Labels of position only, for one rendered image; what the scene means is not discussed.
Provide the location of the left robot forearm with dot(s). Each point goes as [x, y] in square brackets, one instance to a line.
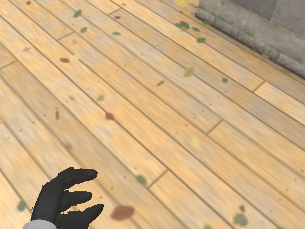
[39, 224]

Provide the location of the robot left hand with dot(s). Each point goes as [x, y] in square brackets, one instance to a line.
[54, 199]

